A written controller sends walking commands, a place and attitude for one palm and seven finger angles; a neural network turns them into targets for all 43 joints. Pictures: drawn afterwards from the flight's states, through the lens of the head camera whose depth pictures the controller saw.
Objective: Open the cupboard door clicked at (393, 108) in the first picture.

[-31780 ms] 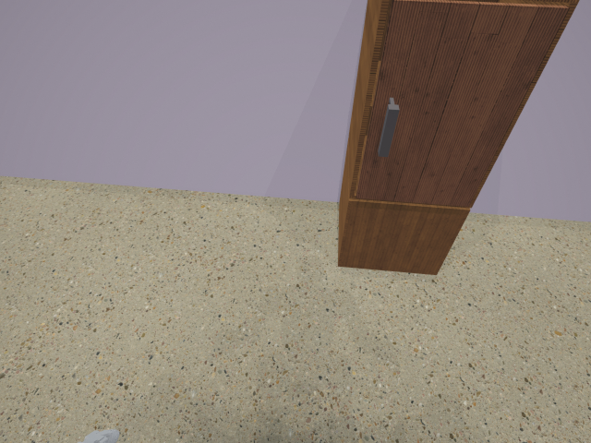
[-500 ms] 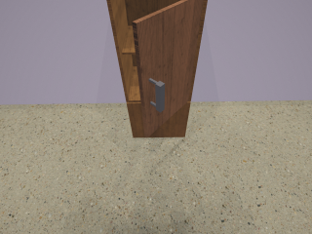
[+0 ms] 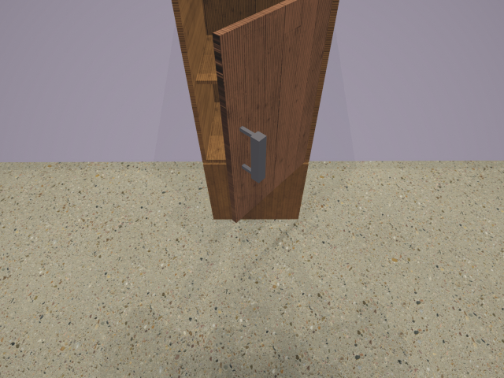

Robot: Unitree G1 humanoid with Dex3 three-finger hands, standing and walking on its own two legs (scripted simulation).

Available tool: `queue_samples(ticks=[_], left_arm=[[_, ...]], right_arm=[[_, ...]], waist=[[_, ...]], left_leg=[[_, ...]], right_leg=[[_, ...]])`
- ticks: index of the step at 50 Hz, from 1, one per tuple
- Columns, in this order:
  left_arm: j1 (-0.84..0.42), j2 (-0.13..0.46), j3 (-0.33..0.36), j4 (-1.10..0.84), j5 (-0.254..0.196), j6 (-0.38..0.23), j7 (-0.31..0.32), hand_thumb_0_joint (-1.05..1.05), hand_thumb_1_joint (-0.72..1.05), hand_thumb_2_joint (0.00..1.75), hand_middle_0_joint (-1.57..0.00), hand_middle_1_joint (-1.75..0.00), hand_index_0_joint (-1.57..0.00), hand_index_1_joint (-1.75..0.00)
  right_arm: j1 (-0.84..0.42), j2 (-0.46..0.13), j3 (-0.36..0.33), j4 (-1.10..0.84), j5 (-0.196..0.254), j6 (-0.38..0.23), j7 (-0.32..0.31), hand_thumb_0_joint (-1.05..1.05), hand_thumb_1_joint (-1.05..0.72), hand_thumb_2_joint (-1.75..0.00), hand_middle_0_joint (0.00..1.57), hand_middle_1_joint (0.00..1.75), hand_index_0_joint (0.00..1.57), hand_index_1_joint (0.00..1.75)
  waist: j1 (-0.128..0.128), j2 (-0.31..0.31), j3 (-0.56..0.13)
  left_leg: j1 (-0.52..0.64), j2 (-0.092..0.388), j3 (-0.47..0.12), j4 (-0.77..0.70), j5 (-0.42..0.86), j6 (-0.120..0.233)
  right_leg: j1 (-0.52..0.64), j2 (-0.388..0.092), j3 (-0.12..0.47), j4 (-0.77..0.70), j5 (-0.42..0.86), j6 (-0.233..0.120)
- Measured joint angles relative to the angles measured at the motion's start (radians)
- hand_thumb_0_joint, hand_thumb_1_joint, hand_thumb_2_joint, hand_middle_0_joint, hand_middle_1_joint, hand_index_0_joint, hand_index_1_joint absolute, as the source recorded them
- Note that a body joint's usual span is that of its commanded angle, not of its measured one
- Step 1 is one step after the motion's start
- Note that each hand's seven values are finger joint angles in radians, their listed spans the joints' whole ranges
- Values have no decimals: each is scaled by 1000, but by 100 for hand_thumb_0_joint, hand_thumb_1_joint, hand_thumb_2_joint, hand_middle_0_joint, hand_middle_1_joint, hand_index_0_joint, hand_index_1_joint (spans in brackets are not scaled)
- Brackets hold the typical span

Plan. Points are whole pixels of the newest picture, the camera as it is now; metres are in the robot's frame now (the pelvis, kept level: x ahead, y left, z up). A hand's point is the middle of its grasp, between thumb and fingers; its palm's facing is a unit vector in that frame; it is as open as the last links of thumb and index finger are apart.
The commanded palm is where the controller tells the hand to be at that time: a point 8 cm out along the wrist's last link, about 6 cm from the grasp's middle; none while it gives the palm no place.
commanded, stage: look to check the result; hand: left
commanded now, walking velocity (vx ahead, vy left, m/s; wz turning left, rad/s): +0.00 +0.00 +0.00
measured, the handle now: (251, 154) +0.62 +0.04 -0.06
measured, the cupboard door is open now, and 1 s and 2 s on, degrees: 48 48 48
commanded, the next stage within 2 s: walk to a spot facing it in 0.24 s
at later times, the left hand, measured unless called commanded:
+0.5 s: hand out of the picture +0.09 +0.23 -0.16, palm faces -0.03 -0.95 -0.31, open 7.4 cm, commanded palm none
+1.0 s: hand out of the picture +0.08 +0.15 -0.17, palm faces -0.25 -0.92 -0.29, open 7.4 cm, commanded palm none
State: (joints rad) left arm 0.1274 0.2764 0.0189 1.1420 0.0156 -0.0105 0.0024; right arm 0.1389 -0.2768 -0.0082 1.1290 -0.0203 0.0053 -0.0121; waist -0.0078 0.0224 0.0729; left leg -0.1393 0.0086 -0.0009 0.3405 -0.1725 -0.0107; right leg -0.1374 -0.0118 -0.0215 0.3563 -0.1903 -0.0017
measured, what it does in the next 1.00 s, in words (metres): lifts its left foot, turning right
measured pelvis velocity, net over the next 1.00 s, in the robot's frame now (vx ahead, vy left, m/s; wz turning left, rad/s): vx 0.00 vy -0.04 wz -0.32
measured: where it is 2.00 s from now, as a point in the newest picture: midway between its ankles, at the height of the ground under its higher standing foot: outside the picture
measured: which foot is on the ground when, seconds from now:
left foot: down 0.00-0.80, up 0.82-1.00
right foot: down 0.00-1.00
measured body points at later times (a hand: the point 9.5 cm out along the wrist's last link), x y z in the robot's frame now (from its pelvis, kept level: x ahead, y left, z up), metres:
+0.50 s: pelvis +0.01 +0.00 +0.00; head +0.03 -0.01 +0.45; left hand +0.09 +0.27 -0.14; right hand +0.07 -0.28 -0.15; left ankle +0.01 +0.13 -0.75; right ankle +0.00 -0.12 -0.75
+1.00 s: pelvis +0.00 -0.04 -0.01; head +0.05 -0.09 +0.44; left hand +0.10 +0.19 -0.14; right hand +0.00 -0.31 -0.17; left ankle +0.01 +0.13 -0.67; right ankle -0.01 -0.12 -0.75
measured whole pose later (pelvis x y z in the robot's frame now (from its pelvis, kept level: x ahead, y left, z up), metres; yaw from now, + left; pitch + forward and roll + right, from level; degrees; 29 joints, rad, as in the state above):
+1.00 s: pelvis +0.00 -0.04 -0.01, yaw -18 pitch +1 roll +3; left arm 0.24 0.19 0.07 0.97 0.02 0.04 0.01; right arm 0.11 -0.23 -0.06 0.96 -0.01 0.06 -0.03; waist 0.02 0.00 0.13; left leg -0.45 0.02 0.01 1.05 -0.44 -0.05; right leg -0.29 0.07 0.12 0.51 -0.23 -0.07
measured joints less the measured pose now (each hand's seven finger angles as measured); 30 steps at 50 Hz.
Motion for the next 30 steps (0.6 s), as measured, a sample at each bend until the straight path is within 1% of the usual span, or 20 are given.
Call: queue_samples(ticks=[8,20,24,30], left_arm=[[-4,11,0,2,0,-1,0,0,90,90,-20,-30,-20,-30],[-20,15,-3,-5,-1,-5,-1,0,90,90,-20,-30,-20,-30],[-16,8,3,-20,-1,10,5,0,90,90,-20,-30,-20,-30],[14,-17,20,-64,3,49,-2,0,90,90,-20,-30,-20,-30]], right_arm=[[-14,-12,1,1,1,0,0,0,-90,-90,20,30,20,30],[-19,-21,3,3,1,-1,1,0,-90,-90,20,30,20,30],[-20,-14,-1,-10,-1,6,-9,0,-90,-90,20,30,20,30],[0,29,-14,-65,-2,23,-19,0,-90,-90,20,30,20,30]], waist=[[3,1,-1],[0,-5,-9],[7,-5,-10],[10,-17,8]], left_leg=[[12,2,0,-12,-2,-2],[30,6,1,-26,-6,-6],[15,15,21,3,-24,-8],[-23,33,79,96,-80,-9]], right_leg=[[11,2,0,-10,-3,-2],[27,6,1,-24,-6,-4],[5,14,21,3,-14,-5],[-67,33,78,115,-55,-6]])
